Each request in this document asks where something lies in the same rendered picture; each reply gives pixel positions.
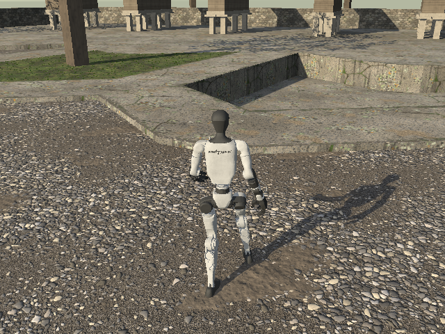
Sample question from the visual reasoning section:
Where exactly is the robot right hand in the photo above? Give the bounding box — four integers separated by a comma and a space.
251, 196, 267, 216

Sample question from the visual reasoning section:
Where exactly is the right robot upper arm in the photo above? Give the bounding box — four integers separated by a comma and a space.
235, 140, 254, 180

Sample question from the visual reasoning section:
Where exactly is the left robot foot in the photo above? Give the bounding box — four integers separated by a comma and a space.
205, 278, 220, 298

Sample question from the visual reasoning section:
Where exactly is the left robot upper arm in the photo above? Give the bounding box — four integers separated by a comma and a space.
190, 140, 207, 176

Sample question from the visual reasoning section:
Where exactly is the robot right forearm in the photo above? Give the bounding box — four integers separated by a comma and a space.
248, 168, 264, 201

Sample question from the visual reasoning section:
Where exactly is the humanoid robot head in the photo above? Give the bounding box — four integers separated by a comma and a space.
209, 110, 233, 143

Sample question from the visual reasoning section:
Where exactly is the robot left hand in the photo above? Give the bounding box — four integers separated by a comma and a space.
192, 171, 209, 182

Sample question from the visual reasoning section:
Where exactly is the robot left forearm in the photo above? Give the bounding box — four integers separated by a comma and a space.
189, 167, 199, 180

